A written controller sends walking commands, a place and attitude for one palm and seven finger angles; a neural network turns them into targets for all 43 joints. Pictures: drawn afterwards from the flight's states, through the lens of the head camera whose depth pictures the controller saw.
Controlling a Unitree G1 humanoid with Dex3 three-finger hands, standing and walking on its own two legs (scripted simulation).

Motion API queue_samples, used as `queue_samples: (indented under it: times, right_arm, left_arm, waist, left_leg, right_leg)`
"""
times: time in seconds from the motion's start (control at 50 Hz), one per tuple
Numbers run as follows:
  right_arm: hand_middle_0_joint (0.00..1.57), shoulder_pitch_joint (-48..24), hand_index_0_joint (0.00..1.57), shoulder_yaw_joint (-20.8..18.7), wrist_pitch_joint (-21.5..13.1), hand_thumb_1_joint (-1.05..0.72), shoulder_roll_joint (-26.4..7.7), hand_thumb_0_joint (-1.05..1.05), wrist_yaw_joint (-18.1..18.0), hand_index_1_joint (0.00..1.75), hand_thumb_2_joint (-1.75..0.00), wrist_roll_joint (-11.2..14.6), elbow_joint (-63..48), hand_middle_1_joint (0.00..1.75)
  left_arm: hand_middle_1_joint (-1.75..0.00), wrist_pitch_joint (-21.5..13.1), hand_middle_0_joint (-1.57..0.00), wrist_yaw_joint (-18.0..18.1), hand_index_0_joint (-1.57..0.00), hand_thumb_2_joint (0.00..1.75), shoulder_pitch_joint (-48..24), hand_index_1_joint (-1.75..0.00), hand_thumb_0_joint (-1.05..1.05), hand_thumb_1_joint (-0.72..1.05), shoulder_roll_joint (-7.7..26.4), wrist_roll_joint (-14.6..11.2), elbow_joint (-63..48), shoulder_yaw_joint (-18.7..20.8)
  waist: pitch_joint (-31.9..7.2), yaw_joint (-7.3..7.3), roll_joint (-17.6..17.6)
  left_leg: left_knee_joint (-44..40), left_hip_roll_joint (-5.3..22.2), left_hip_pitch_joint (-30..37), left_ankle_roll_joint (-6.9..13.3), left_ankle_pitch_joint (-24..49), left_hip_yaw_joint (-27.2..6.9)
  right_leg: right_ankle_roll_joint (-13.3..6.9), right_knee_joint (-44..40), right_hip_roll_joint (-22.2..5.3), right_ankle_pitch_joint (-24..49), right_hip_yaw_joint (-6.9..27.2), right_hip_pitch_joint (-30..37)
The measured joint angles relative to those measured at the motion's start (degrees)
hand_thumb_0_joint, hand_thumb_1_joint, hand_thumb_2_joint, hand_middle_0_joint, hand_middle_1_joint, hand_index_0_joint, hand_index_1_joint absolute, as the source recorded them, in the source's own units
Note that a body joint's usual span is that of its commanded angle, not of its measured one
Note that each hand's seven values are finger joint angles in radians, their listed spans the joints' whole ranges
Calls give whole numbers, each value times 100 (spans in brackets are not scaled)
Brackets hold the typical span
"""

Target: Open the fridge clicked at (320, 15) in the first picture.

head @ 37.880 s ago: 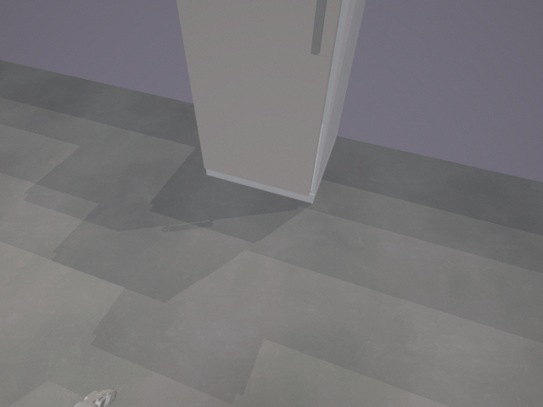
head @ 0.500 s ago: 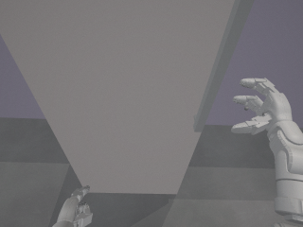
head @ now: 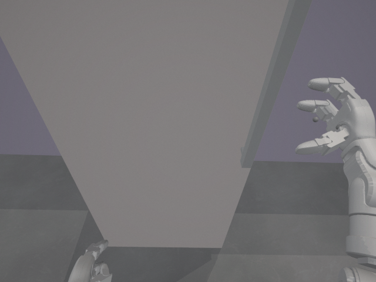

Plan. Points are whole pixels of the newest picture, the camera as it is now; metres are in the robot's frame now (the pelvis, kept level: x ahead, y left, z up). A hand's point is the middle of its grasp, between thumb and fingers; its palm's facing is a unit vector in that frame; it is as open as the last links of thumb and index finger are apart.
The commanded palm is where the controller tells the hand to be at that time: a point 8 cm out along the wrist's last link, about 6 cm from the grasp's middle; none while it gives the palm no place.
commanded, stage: move the hooked fingers beside the handle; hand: right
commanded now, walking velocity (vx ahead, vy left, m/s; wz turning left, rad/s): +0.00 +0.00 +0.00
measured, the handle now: (264, 92) +0.44 -0.13 +0.23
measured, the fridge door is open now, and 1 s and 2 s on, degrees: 0 0 0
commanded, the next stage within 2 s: none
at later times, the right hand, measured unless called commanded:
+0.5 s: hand (300, 135) +0.37 -0.20 +0.17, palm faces -0.01 +1.00 -0.07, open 14.0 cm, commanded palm +0.34 -0.25 +0.20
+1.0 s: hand (307, 125) +0.35 -0.19 +0.22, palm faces -0.03 +1.00 -0.04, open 14.0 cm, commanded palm +0.34 -0.25 +0.20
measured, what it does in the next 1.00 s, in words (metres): stands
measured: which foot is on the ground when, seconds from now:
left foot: down 0.00-1.00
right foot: down 0.00-1.00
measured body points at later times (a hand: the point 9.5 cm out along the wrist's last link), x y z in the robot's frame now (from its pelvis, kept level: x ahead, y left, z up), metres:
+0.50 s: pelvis -0.01 +0.00 +0.00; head -0.01 +0.02 +0.45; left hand +0.16 +0.23 -0.09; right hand +0.37 -0.26 +0.18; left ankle +0.01 +0.10 -0.74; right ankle -0.05 -0.08 -0.74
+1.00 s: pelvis +0.00 +0.00 +0.00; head -0.02 +0.01 +0.45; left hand +0.17 +0.24 -0.09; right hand +0.35 -0.25 +0.22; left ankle +0.01 +0.10 -0.74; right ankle -0.05 -0.08 -0.74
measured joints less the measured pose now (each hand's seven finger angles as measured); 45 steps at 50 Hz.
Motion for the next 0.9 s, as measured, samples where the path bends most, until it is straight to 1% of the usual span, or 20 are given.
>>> queue_samples:
  times: [0.04, 0.08, 0.12, 0.16, 0.22, 0.26, 0.28, 0.32, 0.38, 0.42, 0.46, 0.5, 0.58, 0.62, 0.66, 0.74, 0.78, 0.8, 0.84, 0.9]
  right_arm:
    - [30, -175, 30, 27, 287, 50, -148, -1, 69, 120, -30, -2, 364, 120]
    - [30, -189, 30, 86, 570, 50, -245, -1, 103, 120, -30, -45, 611, 120]
    - [30, -27, 30, 162, 697, 50, -203, -1, 98, 120, -30, -84, 567, 120]
    - [30, 241, 30, 219, 588, 50, -43, -1, 66, 120, -30, -74, 250, 120]
    - [30, 541, 30, 293, 153, 50, 272, -1, -16, 120, -30, -3, -378, 120]
    - [30, 506, 30, 311, -100, 50, 359, -1, -74, 120, -30, 23, -541, 120]
    - [30, 399, 30, 303, -156, 50, 347, -1, -107, 120, -30, 17, -505, 120]
    - [30, 63, 30, 251, -102, 50, 233, -1, -158, 120, -30, -8, -205, 120]
    - [30, -419, 31, 165, 297, 50, -73, -1, -161, 120, -30, -89, 531, 120]
    - [30, -541, 30, 173, 569, 50, -235, -1, -114, 120, -30, -146, 907, 120]
    - [30, -443, 30, 229, 659, 50, -250, -1, -61, 120, -30, -167, 972, 120]
    - [30, -190, 30, 298, 547, 50, -100, -1, -21, 120, -30, -152, 696, 120]
    - [29, 307, 30, 352, -8, 50, 317, -1, 2, 120, -30, 1, -187, 120]
    - [30, 292, 30, 321, -168, 50, 373, -1, -39, 120, -30, 24, -321, 120]
    - [30, 92, 30, 238, -117, 50, 278, -1, -111, 120, -30, -10, -167, 120]
    - [30, -298, 31, 85, 398, 50, -117, -1, -164, 120, -30, -102, 539, 120]
    - [30, -278, 30, 81, 607, 50, -232, -1, -111, 120, -30, -126, 750, 120]
    - [30, -190, 30, 78, 648, 50, -241, -1, -72, 120, -30, -127, 742, 120]
    - [30, 83, 30, 102, 577, 50, -151, -1, -12, 120, -30, -113, 483, 120]
    - [29, 505, 30, 139, 193, 50, 128, -1, 50, 120, -30, -21, -203, 120]
  left_arm:
    - [-30, 53, -20, -14, -21, 90, -44, -30, 1, 91, 37, -39, 2, -4]
    - [-30, 98, -20, -29, -21, 90, -92, -30, 1, 91, 87, -66, -59, 16]
    - [-30, 93, -20, -36, -21, 90, -100, -30, 1, 91, 127, -61, -155, 62]
    - [-30, 48, -20, -31, -21, 90, -86, -30, 1, 91, 135, -36, -221, 99]
    - [-30, -76, -20, 4, -20, 90, -37, -30, 1, 91, 96, 16, -204, 95]
    - [-30, -127, -20, 22, -20, 90, -44, -30, 2, 91, 49, 43, -110, 48]
    - [-30, -131, -20, 31, -20, 90, -65, -30, 2, 91, 22, 45, -60, 23]
    - [-30, -97, -20, 42, -20, 90, -136, -30, 1, 91, -26, 29, 17, -27]
    - [-30, 33, -20, 23, -21, 90, -244, -30, 1, 91, -44, -11, 9, -71]
    - [-30, 97, -20, 8, -21, 90, -260, -30, 1, 91, -9, -38, -78, -62]
    - [-30, 111, -20, -10, -21, 90, -218, -30, 1, 91, 42, -45, -181, -14]
    - [-30, 78, -20, -12, -21, 90, -133, -30, 1, 91, 82, -29, -243, 42]
    - [-30, -34, -20, 0, -21, 90, 10, -30, 1, 91, 74, 32, -159, 59]
    - [-30, -59, -20, 13, -20, 90, 22, -30, 1, 91, 37, 42, -58, 32]
    - [-30, -28, -20, 10, -20, 90, -23, -30, 2, 91, -5, 34, 21, 2]
    - [-30, 114, -20, -14, -21, 90, -142, -30, 1, 91, -2, -21, -34, -24]
    - [-30, 150, -20, -30, -21, 90, -163, -30, 1, 91, 44, -43, -122, 1]
    - [-30, 154, -20, -34, -21, 90, -158, -30, 1, 91, 66, -45, -168, 20]
    - [-30, 124, -20, -28, -21, 90, -114, -30, 1, 91, 96, -36, -244, 68]
    - [-30, 10, -20, 1, -20, 90, -23, -30, 1, 91, 103, 1, -243, 100]
  waist:
    - [-1, 12, -37]
    - [35, 33, -92]
    - [90, 37, -135]
    - [156, 21, -138]
    - [185, -23, -78]
    - [132, -36, -35]
    - [105, -34, -18]
    - [62, -13, 3]
    - [44, 35, -18]
    - [63, 67, -69]
    - [110, 70, -123]
    - [159, 42, -147]
    - [155, -16, -91]
    - [91, -16, -54]
    - [40, 4, -26]
    - [38, 66, -58]
    - [79, 81, -104]
    - [105, 79, -121]
    - [161, 49, -130]
    - [184, -23, -91]
  left_leg:
    - [14, 6, -43, -1, 5, 20]
    - [41, 17, -132, -7, 21, 22]
    - [76, 35, -223, -15, 33, 13]
    - [103, 46, -258, -21, 33, -3]
    - [104, 59, -188, -23, 12, -9]
    - [83, 55, -107, -20, -6, 4]
    - [71, 50, -65, -16, -12, 13]
    - [50, 40, -19, -7, -13, 34]
    - [31, 26, -69, 3, 20, 37]
    - [33, 29, -162, 3, 48, 34]
    - [51, 39, -250, -1, 64, 25]
    - [74, 52, -289, -9, 58, 14]
    - [83, 53, -184, -16, 3, -9]
    - [65, 38, -91, -11, -23, -8]
    - [47, 19, -24, 0, -35, -3]
    - [16, -4, -58, 14, 3, -2]
    - [17, 1, -136, 11, 31, -3]
    - [24, 5, -173, 9, 41, -8]
    - [39, 13, -211, 4, 45, -18]
    - [45, 24, -154, -2, 20, -20]
  right_leg:
    - [0, 44, 4, -5, 17, -62]
    - [-7, 82, 14, 6, 15, -157]
    - [-19, 104, 30, 23, 4, -241]
    - [-28, 101, 42, 35, -12, -259]
    - [-20, 44, 55, 46, -12, -164]
    - [-13, 18, 51, 38, 4, -83]
    - [-10, 12, 46, 31, 14, -47]
    - [-4, 16, 36, 23, 34, -17]
    - [5, 37, 21, 32, 34, -83]
    - [5, 54, 23, 51, 27, -183]
    - [-4, 67, 33, 66, 17, -267]
    - [-16, 63, 46, 72, 6, -292]
    - [-14, -1, 50, 51, -9, -147]
    - [-6, -24, 37, 27, -5, -51]
    - [1, -26, 19, 6, 0, 10]
    - [15, -1, -5, 11, -3, -48]
    - [11, 14, 0, 30, -7, -132]
    - [7, 17, 4, 39, -13, -167]
    - [-3, 16, 12, 50, -24, -195]
    - [-5, -17, 23, 48, -21, -122]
